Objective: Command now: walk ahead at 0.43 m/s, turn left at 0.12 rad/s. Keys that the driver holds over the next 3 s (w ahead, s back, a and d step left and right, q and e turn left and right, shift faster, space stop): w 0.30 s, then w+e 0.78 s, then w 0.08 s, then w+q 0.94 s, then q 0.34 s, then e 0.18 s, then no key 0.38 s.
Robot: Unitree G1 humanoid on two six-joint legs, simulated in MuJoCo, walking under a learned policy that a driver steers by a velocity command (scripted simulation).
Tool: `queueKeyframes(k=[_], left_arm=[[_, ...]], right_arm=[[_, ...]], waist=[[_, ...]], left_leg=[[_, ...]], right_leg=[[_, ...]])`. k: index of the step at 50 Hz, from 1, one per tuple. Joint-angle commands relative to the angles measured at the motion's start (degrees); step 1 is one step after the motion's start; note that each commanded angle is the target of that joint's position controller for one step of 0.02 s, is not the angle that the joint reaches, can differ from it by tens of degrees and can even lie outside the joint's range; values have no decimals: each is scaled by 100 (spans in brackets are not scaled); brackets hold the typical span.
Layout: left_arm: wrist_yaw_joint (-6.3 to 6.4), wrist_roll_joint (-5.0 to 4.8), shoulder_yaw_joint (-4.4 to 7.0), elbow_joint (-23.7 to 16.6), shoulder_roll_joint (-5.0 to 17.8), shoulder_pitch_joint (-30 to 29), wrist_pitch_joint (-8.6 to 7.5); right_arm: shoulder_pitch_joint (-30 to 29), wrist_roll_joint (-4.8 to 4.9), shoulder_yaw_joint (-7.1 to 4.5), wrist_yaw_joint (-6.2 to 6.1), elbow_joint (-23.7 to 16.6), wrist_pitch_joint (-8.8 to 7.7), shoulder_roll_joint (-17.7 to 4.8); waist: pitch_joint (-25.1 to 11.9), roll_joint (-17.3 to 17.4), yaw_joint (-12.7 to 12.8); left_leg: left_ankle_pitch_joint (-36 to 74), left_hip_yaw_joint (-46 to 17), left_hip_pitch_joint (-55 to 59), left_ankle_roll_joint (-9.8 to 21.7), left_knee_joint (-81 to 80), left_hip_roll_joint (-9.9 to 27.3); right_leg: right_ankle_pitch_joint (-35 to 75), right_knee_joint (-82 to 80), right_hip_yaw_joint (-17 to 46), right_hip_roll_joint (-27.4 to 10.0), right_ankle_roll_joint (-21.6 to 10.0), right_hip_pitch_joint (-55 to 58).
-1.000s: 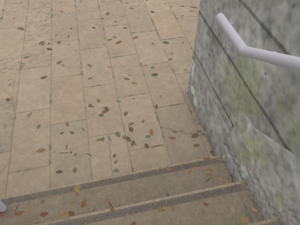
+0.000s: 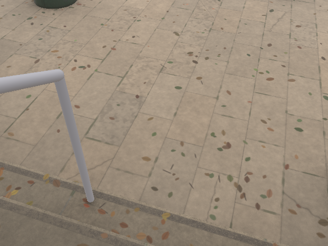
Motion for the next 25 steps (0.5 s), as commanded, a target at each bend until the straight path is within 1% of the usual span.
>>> queueKeyframes(k=[1, 2, 3, 4, 5, 6, 7, 8, 9, 10, 11, 12, 13, 14, 15, 16, 17, 18, 19, 20, 21, 22, 23, 24, 25], left_arm=[[139, -25, -178, -495, -457, -1210, -28], [314, -34, -235, -646, -513, -1353, -124], [439, -80, -227, -741, -268, -1340, -266], [494, -81, -152, -622, 218, -998, -364], [471, -145, -106, -415, 512, -516, -360], [379, -165, -87, -240, 652, -115, -327], [250, -145, -88, -192, 787, 99, -310], [164, -157, -89, -214, 891, 91, -276], [137, -195, -55, -218, 948, 60, -239], [100, -228, -19, -263, 1007, -375, -180], [20, -228, 9, -257, 989, -602, -116], [475, -536, 311, 205, 958, 28, 346], [560, -526, 341, 62, 718, 332, 465], [-103, 135, -162, -229, -231, 727, 128], [-262, -35, -116, -846, -117, -464, 15], [-199, -254, -40, -967, 211, -1209, -17], [-64, -101, -31, -862, 213, -1407, -15], [-17, -45, -2, -572, 198, -1135, 32], [-33, 68, 50, -306, 332, -991, 104], [-99, 181, 52, -277, 248, -1228, 196], [-162, 146, -20, -312, 90, -1306, 237], [-228, 192, -104, -264, -74, -992, 203], [-215, 224, -111, -404, -33, -1346, 180], [-157, 131, -78, -502, 97, -1713, 155], [-103, 52, -90, -481, 147, -1761, 143]], right_arm=[[584, -216, 248, 11, -31, 57, 221], [362, -316, 333, 119, -76, 28, 156], [49, -298, 328, 176, -83, -23, 43], [-228, -170, 306, 229, -255, -16, -105], [-668, -95, 295, 245, -379, 26, -179], [-1075, -35, 303, 254, -559, 59, -252], [-1219, 29, 266, 222, -675, 67, -295], [-1241, 25, 266, 198, -728, 86, -361], [-1328, 13, 230, 163, -740, 92, -503], [-667, -36, 227, 110, -538, 108, -539], [318, 3, 112, 46, -155, 86, -731], [1279, 785, -57, -276, 426, 133, -540], [2064, 803, -70, -393, 613, 150, -725], [3193, 25, -115, -32, 621, -13, -1088], [2854, -137, -272, 17, 638, -19, -1007], [2129, -125, -280, 1, 542, 0, -909], [1382, -118, 95, -39, 381, -57, 201], [1131, -93, 201, -48, 410, -73, 386], [769, 102, 286, -109, 334, -114, 624], [908, 257, 228, -143, 409, -137, 315], [1116, 211, 217, -170, 613, -186, 156], [1204, 95, 192, -238, 638, -250, 14], [1426, 14, 288, -382, 775, -354, 275], [1547, 19, 353, -439, 826, -440, 312], [1515, -57, 386, -429, 883, -428, 310]], waist=[[888, 50, -805], [783, 54, -577], [757, -127, -503], [620, -51, -325], [811, -213, -80], [1018, -281, 182], [968, -398, 236], [1037, -474, 207], [1169, -446, 295], [1239, -539, 0], [1132, -245, -358], [781, 154, -490], [196, 889, -405], [-1802, 1401, -617], [-823, 376, -1204], [278, -149, -1133], [590, -1005, -643], [980, -349, -227], [1126, -63, -79], [1013, 320, -172], [748, 277, -178], [629, 207, -118], [696, -45, -327], [564, -183, -475], [615, 3, -419]], left_leg=[[1863, 392, -860, -404, -679, 1021], [3791, 481, 111, -356, -1730, 1165], [5438, 791, 1453, -408, -2451, 1161], [5845, 1096, 2260, -438, -3010, 1043], [5005, 1409, 2495, -504, -3627, 903], [4096, 1524, 2548, -542, -4164, 846], [3449, 1700, 2957, -574, -4216, 671], [2975, 1599, 2935, -553, -4393, 632], [2772, 1415, 2619, -468, -5035, 661], [2952, 1049, 2579, -330, -6217, 942], [3335, 1338, 3322, -240, -7056, 841], [3883, 1604, 4167, -154, -7648, 818], [6865, 606, 6595, 341, -5970, 1784], [6922, -653, 8897, 2162, -4494, 2628], [3976, -1754, 8693, 2247, -5438, 2960], [1322, -1783, 7348, 1894, -6199, 3113], [809, -1152, 5907, 1309, -6349, 2646], [1049, -725, 4155, 1434, -6562, 2293], [1114, -265, 2631, 1528, -7016, 2119], [833, -98, 2208, 1594, -7004, 1964], [691, -114, 1955, 1563, -6911, 1980], [773, 172, 1652, 1464, -6487, 1895], [1036, 116, 2784, 1337, -6145, 2013], [989, 387, 3130, 1159, -5808, 1984], [621, 627, 2623, 990, -5600, 1837]], right_leg=[[3668, -1918, 2476, -1305, -1138, -1013], [2302, -1892, 1512, -594, -899, -1867], [1258, -1654, 979, -293, -722, -2869], [858, -1535, 758, -263, -632, -3154], [744, -1618, 805, -425, -621, -2832], [716, -1460, 1019, -593, -713, -2436], [1067, -1329, 1260, -744, -828, -2214], [1637, -1178, 1718, -980, -924, -1725], [1946, -951, 2007, -1111, -896, -923], [2050, -306, 2251, -1148, -815, 4], [2663, 483, 2101, -995, -738, 363], [4252, 2450, 855, -581, -604, 587], [277, 4716, 462, -2, -332, -1632], [-464, 6016, 1122, 53, 55, -3017], [123, 5568, 1134, -100, 143, -5040], [1029, 4731, 1166, -592, 144, -5709], [2841, 2498, 1510, -1076, 82, -5154], [3414, 1818, 1395, -1381, -120, -3947], [4232, 492, 1228, -1541, -112, -2675], [4321, 419, 832, -1412, 17, -2231], [4386, 468, 744, -1356, 32, -1907], [4737, 653, 683, -1209, -1, -1496], [5893, -530, 1283, -1485, 54, -2653], [6666, -1458, 1257, -1586, 110, -2639], [7266, -1813, 1089, -1518, 130, -1941]])
Next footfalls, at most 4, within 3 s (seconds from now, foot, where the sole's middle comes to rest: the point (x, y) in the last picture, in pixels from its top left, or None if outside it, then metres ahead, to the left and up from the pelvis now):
0.24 left None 0.23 0.08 -0.86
0.74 right None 0.49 -0.20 -1.03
1.18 left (190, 237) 0.80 -0.12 -1.19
1.62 right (241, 220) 1.00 -0.47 -1.36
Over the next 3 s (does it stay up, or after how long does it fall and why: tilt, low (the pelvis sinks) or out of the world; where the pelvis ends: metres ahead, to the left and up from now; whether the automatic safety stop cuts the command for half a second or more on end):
stays up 1.41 -0.37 -0.59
